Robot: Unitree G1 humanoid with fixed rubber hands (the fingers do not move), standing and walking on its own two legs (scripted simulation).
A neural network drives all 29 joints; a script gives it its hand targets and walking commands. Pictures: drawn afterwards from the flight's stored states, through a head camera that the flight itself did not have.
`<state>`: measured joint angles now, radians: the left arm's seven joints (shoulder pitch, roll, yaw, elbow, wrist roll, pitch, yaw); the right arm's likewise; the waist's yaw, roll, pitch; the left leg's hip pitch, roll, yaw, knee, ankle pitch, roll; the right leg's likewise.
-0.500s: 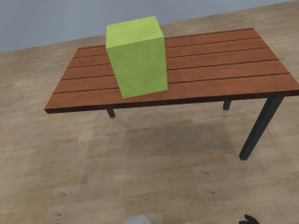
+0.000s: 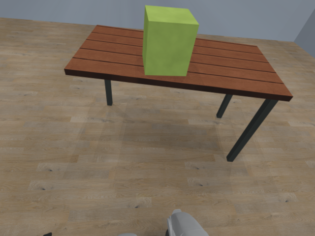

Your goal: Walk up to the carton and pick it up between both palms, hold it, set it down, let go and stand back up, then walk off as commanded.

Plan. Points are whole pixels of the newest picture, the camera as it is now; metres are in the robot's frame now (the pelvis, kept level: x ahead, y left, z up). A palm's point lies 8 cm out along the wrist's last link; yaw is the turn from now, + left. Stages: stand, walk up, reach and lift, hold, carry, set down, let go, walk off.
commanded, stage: walk off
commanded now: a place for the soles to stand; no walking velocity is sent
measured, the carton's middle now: (166, 42) +0.95 -0.05 +0.07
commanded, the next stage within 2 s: none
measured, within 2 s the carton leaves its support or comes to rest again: neither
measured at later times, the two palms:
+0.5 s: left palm out of the picture -0.21 +0.40 -0.08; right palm out of the picture -0.08 -0.23 -0.09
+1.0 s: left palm out of the picture -0.23 +0.40 -0.15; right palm out of the picture -0.29 -0.20 -0.03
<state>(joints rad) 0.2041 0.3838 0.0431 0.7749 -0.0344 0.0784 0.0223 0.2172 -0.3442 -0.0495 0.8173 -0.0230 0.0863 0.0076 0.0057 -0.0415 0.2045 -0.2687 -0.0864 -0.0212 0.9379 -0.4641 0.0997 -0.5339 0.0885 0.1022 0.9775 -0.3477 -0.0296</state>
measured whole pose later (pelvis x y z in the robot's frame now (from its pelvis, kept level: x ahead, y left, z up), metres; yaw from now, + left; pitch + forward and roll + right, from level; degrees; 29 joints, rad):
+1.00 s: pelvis -0.32 +0.11 +0.01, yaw +1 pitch -10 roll +0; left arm 0.22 0.44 0.07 0.82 -0.01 0.10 -0.05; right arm 0.37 -0.29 -0.08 0.82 0.00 -0.03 -0.07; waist 0.01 -0.23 0.16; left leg -0.13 -0.05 -0.03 0.82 -0.52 0.03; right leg -0.43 0.09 0.16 1.20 -0.41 -0.01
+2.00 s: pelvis -0.21 -0.08 +0.04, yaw -4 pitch -3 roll +1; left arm 0.27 0.30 0.07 0.82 -0.01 0.02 0.02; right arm 0.28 -0.30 -0.08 0.82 -0.02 -0.01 -0.07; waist 0.01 0.03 0.15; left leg -0.30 -0.03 -0.04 0.65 -0.34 0.05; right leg -0.22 0.25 0.09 0.61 -0.27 -0.06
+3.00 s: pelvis -0.34 +0.15 +0.03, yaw +2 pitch -6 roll -4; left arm 0.34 0.40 0.04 0.85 -0.01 -0.03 0.06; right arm 0.17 -0.43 -0.12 0.82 -0.02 0.06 -0.02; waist 0.05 -0.03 0.22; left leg -0.46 -0.21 0.02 1.04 -0.29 -0.25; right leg -0.18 0.06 0.08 0.65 -0.31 -0.12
